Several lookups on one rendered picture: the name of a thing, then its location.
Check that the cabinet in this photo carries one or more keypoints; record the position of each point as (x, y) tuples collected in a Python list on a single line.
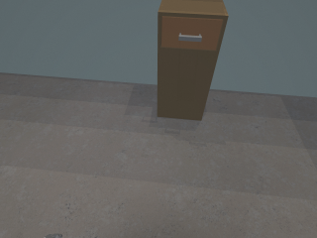
[(185, 75)]

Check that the handle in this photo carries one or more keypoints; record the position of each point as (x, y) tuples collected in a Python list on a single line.
[(189, 38)]

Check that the drawer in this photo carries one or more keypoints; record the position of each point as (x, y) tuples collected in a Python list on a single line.
[(209, 29)]

